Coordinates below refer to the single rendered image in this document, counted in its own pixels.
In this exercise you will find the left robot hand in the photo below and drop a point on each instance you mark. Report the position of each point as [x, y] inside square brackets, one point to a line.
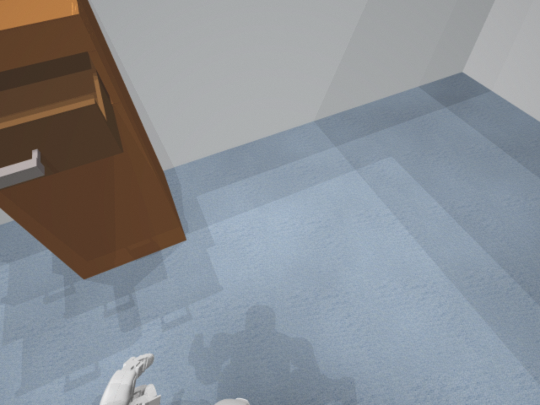
[121, 387]

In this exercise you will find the drawer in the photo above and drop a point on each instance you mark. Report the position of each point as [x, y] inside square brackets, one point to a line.
[60, 107]

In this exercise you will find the cabinet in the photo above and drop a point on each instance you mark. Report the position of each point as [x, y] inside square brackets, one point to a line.
[106, 213]

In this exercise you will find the handle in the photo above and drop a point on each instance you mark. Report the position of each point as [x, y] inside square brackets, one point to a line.
[22, 171]

